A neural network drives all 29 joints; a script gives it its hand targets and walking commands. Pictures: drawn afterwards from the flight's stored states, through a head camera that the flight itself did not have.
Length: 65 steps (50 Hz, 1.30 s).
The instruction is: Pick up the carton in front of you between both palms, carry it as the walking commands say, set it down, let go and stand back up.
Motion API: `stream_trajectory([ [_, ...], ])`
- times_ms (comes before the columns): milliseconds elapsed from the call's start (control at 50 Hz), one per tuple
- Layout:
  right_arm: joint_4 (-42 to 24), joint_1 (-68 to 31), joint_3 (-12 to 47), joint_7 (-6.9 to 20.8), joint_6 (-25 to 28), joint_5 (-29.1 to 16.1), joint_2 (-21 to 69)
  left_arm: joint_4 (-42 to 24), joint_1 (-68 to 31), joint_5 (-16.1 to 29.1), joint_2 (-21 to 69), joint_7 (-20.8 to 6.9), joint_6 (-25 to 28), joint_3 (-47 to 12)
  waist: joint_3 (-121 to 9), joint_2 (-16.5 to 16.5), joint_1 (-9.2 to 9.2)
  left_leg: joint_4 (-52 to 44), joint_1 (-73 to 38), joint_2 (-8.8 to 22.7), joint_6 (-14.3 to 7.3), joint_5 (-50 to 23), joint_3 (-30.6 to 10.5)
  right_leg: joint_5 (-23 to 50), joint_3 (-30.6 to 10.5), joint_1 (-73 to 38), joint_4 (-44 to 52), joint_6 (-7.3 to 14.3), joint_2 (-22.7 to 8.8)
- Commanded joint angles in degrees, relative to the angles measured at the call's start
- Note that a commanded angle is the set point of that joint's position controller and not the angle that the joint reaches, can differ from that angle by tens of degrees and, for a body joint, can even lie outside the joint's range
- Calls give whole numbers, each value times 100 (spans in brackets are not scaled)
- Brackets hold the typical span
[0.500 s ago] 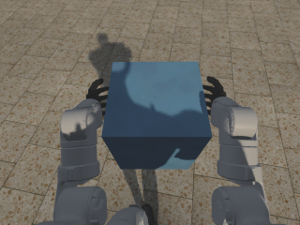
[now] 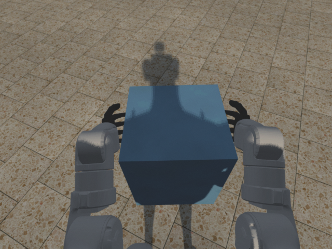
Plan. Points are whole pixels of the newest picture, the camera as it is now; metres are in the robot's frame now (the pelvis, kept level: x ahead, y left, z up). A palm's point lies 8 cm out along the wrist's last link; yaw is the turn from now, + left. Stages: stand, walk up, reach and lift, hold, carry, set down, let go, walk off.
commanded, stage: carry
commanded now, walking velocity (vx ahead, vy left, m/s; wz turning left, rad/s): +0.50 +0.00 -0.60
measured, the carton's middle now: (174, 149) +0.34 +0.01 +0.02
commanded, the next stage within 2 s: none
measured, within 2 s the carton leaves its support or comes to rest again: neither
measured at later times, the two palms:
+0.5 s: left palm (175, 65) +0.60 +0.02 +0.08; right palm (280, 90) +0.50 -0.26 +0.09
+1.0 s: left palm (228, 17) +0.88 -0.17 +0.09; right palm (314, 42) +0.72 -0.42 +0.09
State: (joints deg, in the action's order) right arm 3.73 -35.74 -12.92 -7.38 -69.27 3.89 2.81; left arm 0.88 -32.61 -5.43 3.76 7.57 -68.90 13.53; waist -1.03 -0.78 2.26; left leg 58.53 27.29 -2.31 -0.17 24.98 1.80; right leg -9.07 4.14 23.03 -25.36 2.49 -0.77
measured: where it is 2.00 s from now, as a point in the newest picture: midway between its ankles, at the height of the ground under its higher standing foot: (252, 126)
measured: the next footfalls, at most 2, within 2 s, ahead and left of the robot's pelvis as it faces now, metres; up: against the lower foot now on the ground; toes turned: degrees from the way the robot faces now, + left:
left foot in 0.18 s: +0.21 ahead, +0.12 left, +0.00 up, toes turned +1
right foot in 0.56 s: +0.46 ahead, -0.19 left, +0.00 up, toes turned -28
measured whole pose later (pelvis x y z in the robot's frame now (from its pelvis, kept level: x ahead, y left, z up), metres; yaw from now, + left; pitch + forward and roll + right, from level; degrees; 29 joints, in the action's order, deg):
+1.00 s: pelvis +0.57 -0.16 +0.00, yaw -33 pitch +5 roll +0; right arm -22.1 -7.5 -5.3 -4.7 -69.6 6.2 7.5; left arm -20.6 -8.6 -5.7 7.6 5.8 -69.2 5.7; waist -8.1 0.1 1.5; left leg 30.7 32.6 4.8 4.8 5.8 4.5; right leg -19.7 -4.0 4.3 -19.4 5.0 5.4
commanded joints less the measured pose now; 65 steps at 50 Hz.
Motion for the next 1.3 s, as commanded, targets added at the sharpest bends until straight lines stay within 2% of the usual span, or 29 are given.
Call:
stream_trajectory([
  [0, -905, -3059, 3750, 1231, 157, -1895, 6415, -1369, -4241, 2924, 6456, -1612, 24, -4226, -2968, -571, -1, -1374, 735, 155, 201, 160, -5, 2378, -1958, -3428, 618, 767, -1394],
  [80, -1772, -2163, 3970, 1086, 246, -1543, 6150, -1979, -3236, 2879, 6219, -1658, 4, -4481, -2978, -916, -12, -3005, -410, 81, 288, -938, 334, 2418, -1343, -2781, 461, 667, -1192],
  [140, -2138, -1250, 4252, 1157, 221, -1459, 5940, -2004, -2141, 2613, 5900, -1699, 10, -4651, -3095, -406, -214, -4192, -2969, 470, 193, -2136, 379, 1579, -585, -1086, -546, 325, -658],
  [160, -2168, -931, 4327, 1215, 190, -1448, 5856, -1952, -1806, 2511, 5767, -1716, 5, -4691, -3160, 167, -306, -4210, -4040, 1369, -60, -1808, -390, 336, -358, -21, -1310, 144, -419],
  [180, -1976, -557, 4339, 1282, 166, -1382, 5808, -1985, -1608, 2475, 5723, -1739, -58, -4740, -3201, 1566, -378, -4006, -5056, 2786, -830, -2422, -2129, -1746, 10, 1653, -2482, -94, 129],
  [200, -1879, -379, 4335, 1337, 177, -1374, 5896, -2113, -1616, 2446, 5595, -1768, -106, -4733, -3098, 1644, -369, -3831, -5068, 3152, -1323, -2820, -2599, -2572, -279, 2187, -3232, -88, -100],
  [240, -2056, -176, 4392, 1418, 163, -1546, 6063, -2134, -1381, 2451, 5609, -1835, -109, -4732, -2533, 647, -392, -4018, -4575, 2886, -1088, -3265, -1903, -2271, -378, 2411, -3423, -130, -378],
  [260, -2187, -185, 4472, 1454, 156, -1662, 6153, -2176, -1240, 2450, 5641, -1849, -88, -4746, -2321, 445, -411, -4185, -4382, 2758, -876, -3222, -1502, -2033, -335, 2332, -3064, -175, -405],
  [360, -2645, -331, 4786, 1666, 123, -2208, 6081, -2415, -752, 2251, 5698, -1715, 3, -4843, -1811, 958, -371, -4383, -3748, 2159, -393, -3548, 255, -520, 160, 1719, -1843, -255, -221],
  [440, -2725, -192, 4812, 1746, 41, -2311, 5730, -2508, -493, 2100, 5439, -1595, -68, -4791, -1370, 1148, -349, -4282, -3200, 2039, -19, -4365, 1232, 320, 735, 743, -821, -65, 14],
  [500, -2622, -119, 4760, 1755, -47, -2244, 5379, -2245, -346, 2046, 5211, -1588, -125, -4741, -1621, 1380, -242, -2916, -3195, 1928, 254, -6230, 1758, 558, 1238, -498, -452, 180, 567],
  [520, -2554, -88, 4756, 1760, -67, -2211, 5310, -2160, -343, 2037, 5178, -1599, -137, -4721, -1913, 1245, -162, -1922, -2807, 1753, 407, -6070, 1904, 551, 1288, -1496, -126, 307, 757],
  [540, -2482, -210, 4732, 1766, -72, -2158, 5234, -2089, -323, 2049, 5193, -1617, -157, -4706, -2197, 890, -14, -696, -1729, 1638, 526, -4552, 1695, 295, 583, -2745, -158, 432, 419],
  [560, -2494, -285, 4740, 1759, -118, -2154, 5277, -1928, -373, 1990, 5107, -1650, -131, -4647, -2516, -716, -73, 1166, 267, 943, 857, -1508, 1391, 294, -2478, -4049, 132, 1365, -1339],
  [580, -2310, -209, 4704, 1769, -112, -2119, 5283, -1784, -330, 2032, 5193, -1676, -115, -4658, -2540, -873, -64, 2217, 1249, 444, 820, 605, 487, 946, -3882, -4197, 787, 1830, -1823],
  [600, -2139, -216, 4732, 1778, -70, -2095, 5459, -1865, -450, 2132, 5320, -1705, -94, -4718, -2206, -430, -70, 2448, 1514, 784, 649, 484, -66, 1510, -3285, -3835, 755, 1712, -1802],
  [640, -2153, -277, 4760, 1797, 29, -2091, 5810, -1986, -706, 2300, 5749, -1757, 15, -4864, -1961, 136, -157, 1700, 1266, 1195, 472, -20, -269, 2075, -2326, -2744, 616, 1287, -1489],
  [700, -2233, -267, 4845, 1738, 193, -2047, 6144, -2164, -849, 2450, 5983, -1832, 132, -4920, -2112, -225, -200, 447, 521, 1183, 485, -360, -60, 903, -1451, -1772, 1034, 991, -1074],
  [780, -2574, -114, 4938, 1591, 312, -1994, 6174, -2416, -611, 2541, 5857, -1878, 191, -4948, -1932, -413, -141, -1015, 872, 1112, 681, -983, 101, 613, -1587, -1972, 1357, 1132, -1002],
  [920, -2950, 99, 4867, 1479, 103, -1975, 5563, -2726, -295, 2448, 5220, -1761, -14, -4853, -1832, -480, -24, -2457, 752, 661, 531, -1994, 319, 2698, -1467, -2647, 709, 876, -799],
  [960, -2839, 178, 4794, 1495, -1, -1952, 5401, -2598, -196, 2360, 5079, -1738, -104, -4811, -1710, -541, -9, -2951, 355, 505, 453, -1996, 442, 2967, -1427, -2575, 469, 783, -746],
  [1000, -2636, 279, 4724, 1521, -74, -1927, 5326, -2454, -220, 2306, 4986, -1736, -177, -4775, -1990, -350, -197, -3856, -1481, 341, 369, -2210, 795, 3018, -1053, -1834, -449, 450, -496],
  [1020, -2459, 406, 4652, 1532, -91, -1869, 5285, -2410, -288, 2302, 4916, -1740, -217, -4755, -2433, -66, -316, -3787, -3107, 919, 219, -1924, 291, 2166, -828, -718, -1449, 186, -270],
  [1040, -2336, 477, 4534, 1530, -99, -1788, 5166, -2356, -357, 2350, 4887, -1763, -275, -4780, -2850, 1201, -345, -4089, -4200, 2631, -231, -1162, -1936, 115, -394, 594, -3059, -18, 247],
  [1060, -2084, 474, 4419, 1522, -62, -1718, 5239, -2326, -545, 2405, 4946, -1789, -325, -4838, -2821, 2058, -280, -4292, -4601, 3345, -840, -1511, -3273, -1778, -365, 1778, -3968, -49, 373],
  [1080, -2123, 472, 4399, 1525, -33, -1746, 5410, -2223, -680, 2476, 5095, -1823, -305, -4853, -2607, 1355, -304, -4254, -4203, 3190, -850, -1312, -2912, -1728, -593, 1921, -4453, 64, -109],
  [1120, -2330, 47, 4535, 1563, 41, -1892, 5799, -2208, -879, 2573, 5428, -1879, -199, -4852, -2094, 413, -319, -4619, -3219, 2830, -570, -893, -1700, -1169, -639, 1768, -4264, 37, -504],
  [1180, -2586, -396, 4709, 1631, 115, -2137, 6021, -2400, -1098, 2532, 5643, -1825, -103, -4951, -1699, 816, -305, -5019, -2582, 2503, -346, -705, -377, -621, -318, 1499, -3409, -108, -534],
  [1280, -2873, -306, 4765, 1679, 61, -2319, 5737, -2637, -773, 2263, 5462, -1610, -83, -4924, -1541, 888, -329, -4910, -3009, 2358, -364, -1793, 713, 79, 86, 1772, -2354, -191, -508],
])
